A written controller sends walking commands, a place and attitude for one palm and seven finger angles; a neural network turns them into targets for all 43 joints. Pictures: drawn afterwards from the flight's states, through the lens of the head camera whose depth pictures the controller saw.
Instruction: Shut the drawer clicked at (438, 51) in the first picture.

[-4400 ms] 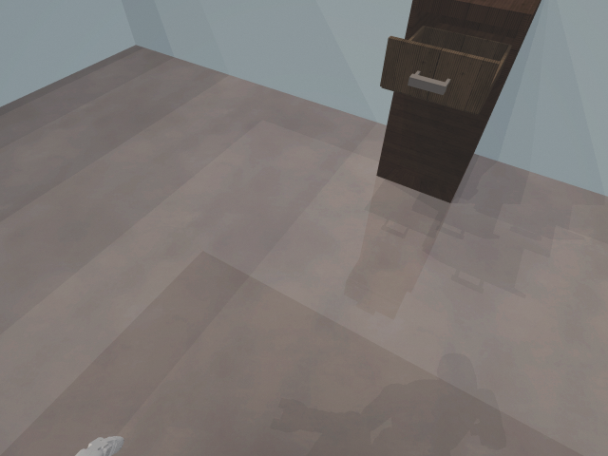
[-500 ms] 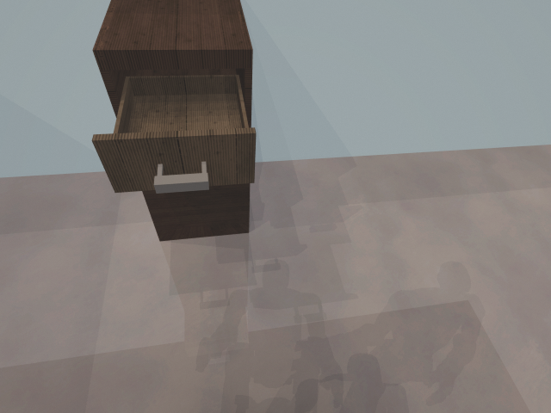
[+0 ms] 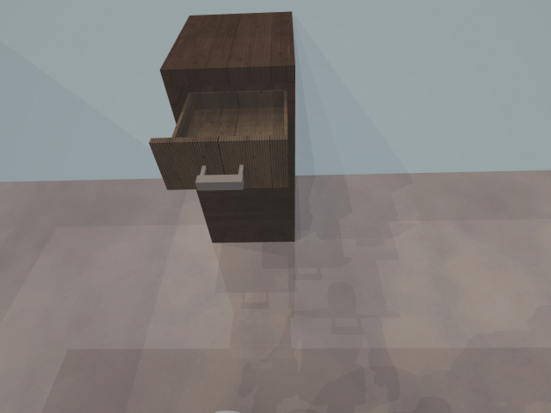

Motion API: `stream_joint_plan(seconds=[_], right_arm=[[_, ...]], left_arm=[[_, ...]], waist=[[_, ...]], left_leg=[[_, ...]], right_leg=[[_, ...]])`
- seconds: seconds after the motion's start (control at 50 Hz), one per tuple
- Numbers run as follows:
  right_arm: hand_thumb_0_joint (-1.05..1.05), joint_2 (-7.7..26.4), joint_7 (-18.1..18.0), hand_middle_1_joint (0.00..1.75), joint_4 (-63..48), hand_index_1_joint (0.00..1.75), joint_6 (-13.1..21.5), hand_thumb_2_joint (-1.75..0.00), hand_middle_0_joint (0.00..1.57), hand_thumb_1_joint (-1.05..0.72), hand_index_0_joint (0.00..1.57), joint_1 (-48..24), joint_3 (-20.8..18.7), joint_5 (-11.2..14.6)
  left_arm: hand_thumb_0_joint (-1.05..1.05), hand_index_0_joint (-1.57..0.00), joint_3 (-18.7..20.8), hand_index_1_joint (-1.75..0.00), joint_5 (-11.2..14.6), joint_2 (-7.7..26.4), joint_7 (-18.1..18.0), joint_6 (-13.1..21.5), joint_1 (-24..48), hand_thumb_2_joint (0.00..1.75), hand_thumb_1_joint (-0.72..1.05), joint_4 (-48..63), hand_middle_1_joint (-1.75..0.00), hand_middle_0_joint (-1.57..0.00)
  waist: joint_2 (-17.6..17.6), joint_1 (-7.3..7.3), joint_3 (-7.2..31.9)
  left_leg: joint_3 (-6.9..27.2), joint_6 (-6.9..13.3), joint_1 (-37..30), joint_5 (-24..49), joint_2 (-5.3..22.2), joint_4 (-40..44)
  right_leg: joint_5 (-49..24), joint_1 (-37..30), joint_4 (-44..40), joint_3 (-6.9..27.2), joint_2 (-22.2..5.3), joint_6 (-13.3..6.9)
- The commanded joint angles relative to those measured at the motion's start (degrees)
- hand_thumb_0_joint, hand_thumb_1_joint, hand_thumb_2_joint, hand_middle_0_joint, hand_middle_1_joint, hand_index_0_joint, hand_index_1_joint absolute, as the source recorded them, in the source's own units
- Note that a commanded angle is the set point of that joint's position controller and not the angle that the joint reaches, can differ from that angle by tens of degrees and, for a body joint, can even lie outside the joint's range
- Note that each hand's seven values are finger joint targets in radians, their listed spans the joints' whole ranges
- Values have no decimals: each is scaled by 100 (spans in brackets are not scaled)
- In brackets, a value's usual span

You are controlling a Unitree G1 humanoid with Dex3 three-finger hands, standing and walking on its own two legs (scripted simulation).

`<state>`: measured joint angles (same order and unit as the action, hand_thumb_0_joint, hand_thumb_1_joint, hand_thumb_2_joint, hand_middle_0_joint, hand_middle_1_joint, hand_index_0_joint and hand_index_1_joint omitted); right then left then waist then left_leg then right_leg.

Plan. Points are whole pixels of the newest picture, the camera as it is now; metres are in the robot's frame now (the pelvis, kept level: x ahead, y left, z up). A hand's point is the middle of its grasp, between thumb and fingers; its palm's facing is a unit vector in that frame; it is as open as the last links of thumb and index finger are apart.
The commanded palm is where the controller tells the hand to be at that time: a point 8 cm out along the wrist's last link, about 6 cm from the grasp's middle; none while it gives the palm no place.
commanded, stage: take the last steps up to it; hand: left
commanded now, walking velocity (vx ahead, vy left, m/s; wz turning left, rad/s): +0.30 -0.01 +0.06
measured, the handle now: (221, 175) +0.66 +0.19 -0.08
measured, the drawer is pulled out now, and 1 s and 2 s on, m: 0.27 0.27 0.27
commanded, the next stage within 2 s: come to a stop and stand still in 1.14 s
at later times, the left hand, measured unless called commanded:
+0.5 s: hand out of the picture +0.05 +0.21 -0.18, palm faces +0.07 -0.99 -0.15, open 7.4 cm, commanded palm none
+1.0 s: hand (211, 347) +0.27 +0.15 -0.17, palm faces +0.07 -0.98 -0.20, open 7.2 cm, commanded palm none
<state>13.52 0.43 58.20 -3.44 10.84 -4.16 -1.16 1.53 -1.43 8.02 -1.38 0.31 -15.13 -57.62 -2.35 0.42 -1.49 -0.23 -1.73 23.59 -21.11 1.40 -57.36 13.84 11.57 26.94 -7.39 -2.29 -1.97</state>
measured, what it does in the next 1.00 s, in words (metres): walks ahead: left foot, then right foot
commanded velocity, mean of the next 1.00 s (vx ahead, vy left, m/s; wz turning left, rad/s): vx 0.28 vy -0.02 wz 0.00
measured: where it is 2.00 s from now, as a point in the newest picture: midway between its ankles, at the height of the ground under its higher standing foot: (296, 410)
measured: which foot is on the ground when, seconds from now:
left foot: up 0.00-0.22, down 0.24-0.70, up 0.72-1.00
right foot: down 0.00-0.26, up 0.28-0.68, down 0.70-1.00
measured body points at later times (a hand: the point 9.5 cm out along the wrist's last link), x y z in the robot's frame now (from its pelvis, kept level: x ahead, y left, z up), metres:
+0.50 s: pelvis +0.06 +0.03 +0.00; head +0.08 +0.05 +0.45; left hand +0.05 +0.26 -0.16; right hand +0.00 -0.18 -0.14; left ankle -0.02 +0.13 -0.74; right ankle +0.12 -0.10 -0.67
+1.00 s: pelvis +0.22 -0.03 +0.00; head +0.23 -0.04 +0.45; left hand +0.26 +0.20 -0.15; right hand +0.28 -0.27 -0.15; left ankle +0.27 +0.10 -0.69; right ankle +0.24 -0.11 -0.74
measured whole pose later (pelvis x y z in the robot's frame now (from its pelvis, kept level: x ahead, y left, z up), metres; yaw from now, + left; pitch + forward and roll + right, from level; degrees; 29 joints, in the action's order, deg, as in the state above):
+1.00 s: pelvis +0.22 -0.03 +0.00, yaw +2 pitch -1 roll -1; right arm 10.3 0.1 59.6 0.5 12.3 -3.4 -1.4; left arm 2.5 -1.2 9.5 -0.5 3.8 -13.2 -60.8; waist -1.8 -0.7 -1.3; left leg -4.5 -1.7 28.5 -15.0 7.3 -52.4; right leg 10.7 10.8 21.9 -10.9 1.0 -4.1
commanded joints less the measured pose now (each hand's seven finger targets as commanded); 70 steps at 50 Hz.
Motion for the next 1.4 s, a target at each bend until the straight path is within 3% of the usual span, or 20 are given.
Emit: stream_joint_plan(seconds=[0.0,0.1,0.18,0.2,0.24,0.26,0.38,0.58,0.64,0.66,0.68,0.7,0.74,0.84,1.04,1.12,1.18,1.24,1.3,1.38], right_arm=[[0,201,56,30,-318,30,175,-90,20,-90,20,-85,-17,-69],[0,-4,65,30,-320,30,305,-90,20,-90,20,-212,51,-32],[0,-128,-18,30,58,30,439,-90,20,-90,20,687,121,-6],[0,23,-77,30,217,30,491,-90,20,-90,20,1042,111,2],[0,817,-174,30,351,30,505,-90,20,-90,20,1820,-58,-68],[0,745,-195,30,410,30,512,-90,20,-90,20,1797,-43,-69],[0,132,-270,30,369,30,755,-90,20,-90,20,1395,149,23],[0,237,-251,30,696,30,731,-90,20,-90,20,1755,53,-83],[0,294,-224,30,717,30,698,-90,20,-90,20,1618,49,-18],[0,134,-160,30,670,30,710,-90,20,-90,20,1741,64,44],[0,-247,-142,30,438,30,703,-90,20,-90,20,1887,137,105],[0,-89,-162,30,339,30,656,-90,20,-90,20,1569,114,124],[0,-116,-113,30,255,30,586,-90,20,-90,20,1128,58,24],[0,-352,-67,30,413,30,359,-90,20,-90,20,1479,90,-66],[0,-203,49,30,-166,30,506,-90,20,-90,20,-36,134,-15],[0,-132,-13,30,32,30,608,-90,20,-90,20,343,172,-15],[0,826,-147,30,321,30,607,-90,20,-90,20,1473,14,-45],[0,283,-241,30,181,30,621,-90,20,-90,20,741,184,-5],[0,53,-323,30,121,30,672,-90,20,-90,20,296,261,33],[0,222,-377,30,250,30,536,-90,20,-90,20,308,196,72]], left_arm=[[0,-20,237,-30,-20,988,-11,188,-557,90,90,114,-30,-20],[0,-20,264,-30,-55,1132,35,205,-916,90,90,-203,-30,-20],[0,-20,257,-30,33,1037,74,149,-672,90,90,-370,-30,-20],[0,-20,221,-30,61,839,99,131,-570,90,90,-356,-30,-20],[0,-20,124,-30,42,337,170,127,-177,90,90,-32,-30,-20],[0,-20,164,-30,-58,492,160,92,219,90,90,71,-30,-20],[0,-20,203,-30,-5,393,283,84,-93,90,90,-239,-30,-20],[0,-20,210,-30,55,393,292,101,1005,90,90,180,-30,-20],[0,-20,316,-30,10,681,260,221,-355,90,90,-254,-30,-20],[0,-20,445,-30,-35,1134,202,314,-1196,90,90,-492,-30,-20],[0,-20,574,-30,15,1767,116,333,-1692,90,90,-558,-30,-20],[0,-20,548,-30,116,1816,95,278,-1438,90,90,-498,-30,-20],[0,-20,400,-30,102,1284,78,258,-257,90,90,-162,-30,-20],[0,-20,189,-30,36,660,43,360,161,90,90,-105,-30,-20],[0,-20,220,-30,11,913,82,385,-548,90,90,-398,-30,-20],[0,-20,214,-30,54,850,63,311,-540,90,90,-511,-30,-20],[0,-20,69,-30,51,404,89,251,-488,90,90,-311,-30,-20],[0,-20,108,-30,22,398,82,201,-292,90,90,-452,-30,-20],[0,-20,57,-30,71,130,0,29,-821,90,90,-726,-30,-20],[0,-20,88,-30,42,368,-63,-171,-740,90,90,-684,-30,-20]], waist=[[1003,174,-330],[1031,316,-291],[934,-76,-19],[395,-236,-23],[-1358,-583,-484],[-1313,-624,-782],[-315,-117,-594],[-620,-252,-804],[-200,403,-88],[619,746,607],[1892,722,1176],[1232,674,1079],[968,272,88],[808,-297,-145],[707,137,-172],[461,-102,-81],[-1621,-456,336],[-272,-172,-103],[-119,152,234],[-368,88,245]], left_leg=[[-163,-7,480,-24,289,334],[-440,132,-3,-519,257,1633],[-827,215,-1726,251,41,3311],[-542,260,-2372,139,262,3688],[2098,1046,-2633,-1621,2207,5012],[2254,1154,-2222,-1687,2277,5206],[405,1017,-2244,1704,1460,4861],[-79,977,-2102,2811,1623,4364],[-520,659,-1579,3621,1195,2601],[-743,443,-563,2531,833,1029],[-746,226,664,-1037,10,-979],[-64,360,711,-1196,223,-1703],[104,365,932,-231,641,-1940],[-185,78,189,499,732,-686],[-458,78,192,440,465,1759],[-687,128,-1314,1066,268,3141],[1738,1199,-2856,2141,2275,4226],[959,1193,-2019,2944,1924,4294],[-49,901,-1636,5212,1527,4068],[-69,925,-1792,5438,1582,3954]], right_leg=[[1433,-159,-1862,1592,-1472,-481],[1676,-266,-1928,1711,-1575,-698],[1756,445,-1323,1066,-1039,-373],[1805,1042,-818,828,-812,-182],[1586,2701,1643,-161,23,195],[1537,2876,2460,308,-157,148],[31,2684,3308,447,-407,319],[54,1788,1260,102,-256,102],[-380,-447,414,-172,154,-64],[-168,-1915,142,820,-672,-353],[-704,-2628,-725,3309,-2356,-924],[117,-1916,-1191,3476,-2478,-1137],[1601,-331,-1629,2799,-2107,-853],[134,832,-1827,958,-1368,-556],[-739,-420,-1577,1032,-1460,-795],[-990,-36,-705,666,-1109,-447],[2082,1811,2517,-129,104,193],[1315,1946,3404,598,-376,212],[609,927,2603,684,-366,451],[574,859,2230,613,-248,497]])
